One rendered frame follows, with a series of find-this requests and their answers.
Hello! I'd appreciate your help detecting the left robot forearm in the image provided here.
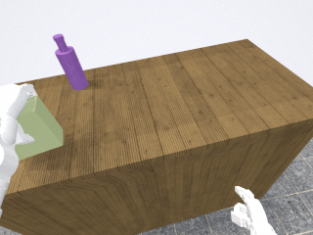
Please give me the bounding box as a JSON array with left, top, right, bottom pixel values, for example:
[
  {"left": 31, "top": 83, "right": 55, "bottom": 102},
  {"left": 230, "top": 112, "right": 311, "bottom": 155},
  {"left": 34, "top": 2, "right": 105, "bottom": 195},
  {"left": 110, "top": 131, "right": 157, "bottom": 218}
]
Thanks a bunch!
[{"left": 0, "top": 113, "right": 19, "bottom": 218}]

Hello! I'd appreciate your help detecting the robot right hand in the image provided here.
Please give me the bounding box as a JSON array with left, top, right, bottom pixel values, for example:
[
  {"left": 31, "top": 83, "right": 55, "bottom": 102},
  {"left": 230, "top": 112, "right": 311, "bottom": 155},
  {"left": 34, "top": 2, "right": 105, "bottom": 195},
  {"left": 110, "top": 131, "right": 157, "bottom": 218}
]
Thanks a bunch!
[{"left": 231, "top": 186, "right": 268, "bottom": 230}]

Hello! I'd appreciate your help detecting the sponge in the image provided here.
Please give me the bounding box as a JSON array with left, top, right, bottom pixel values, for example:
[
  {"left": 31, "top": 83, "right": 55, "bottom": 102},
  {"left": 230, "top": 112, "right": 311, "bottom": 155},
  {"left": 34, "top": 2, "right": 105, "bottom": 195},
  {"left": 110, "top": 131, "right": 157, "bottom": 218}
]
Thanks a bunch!
[{"left": 15, "top": 95, "right": 64, "bottom": 161}]

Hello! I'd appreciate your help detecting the robot left hand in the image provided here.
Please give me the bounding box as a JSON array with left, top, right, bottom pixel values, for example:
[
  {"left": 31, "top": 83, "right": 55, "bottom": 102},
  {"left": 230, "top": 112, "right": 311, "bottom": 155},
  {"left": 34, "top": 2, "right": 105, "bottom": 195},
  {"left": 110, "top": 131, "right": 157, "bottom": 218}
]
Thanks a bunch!
[{"left": 0, "top": 83, "right": 38, "bottom": 145}]

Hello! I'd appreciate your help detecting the table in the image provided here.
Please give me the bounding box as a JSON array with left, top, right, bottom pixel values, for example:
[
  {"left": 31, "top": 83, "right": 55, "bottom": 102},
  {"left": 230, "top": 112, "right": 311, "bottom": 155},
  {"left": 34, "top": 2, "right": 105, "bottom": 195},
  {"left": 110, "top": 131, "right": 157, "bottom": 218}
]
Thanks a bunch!
[{"left": 0, "top": 39, "right": 313, "bottom": 235}]

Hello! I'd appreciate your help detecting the right robot forearm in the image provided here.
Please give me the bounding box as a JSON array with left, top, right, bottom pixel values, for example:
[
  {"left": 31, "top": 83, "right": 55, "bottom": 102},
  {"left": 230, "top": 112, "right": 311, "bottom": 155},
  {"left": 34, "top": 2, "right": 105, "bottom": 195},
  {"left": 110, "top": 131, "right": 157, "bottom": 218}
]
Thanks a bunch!
[{"left": 249, "top": 220, "right": 277, "bottom": 235}]

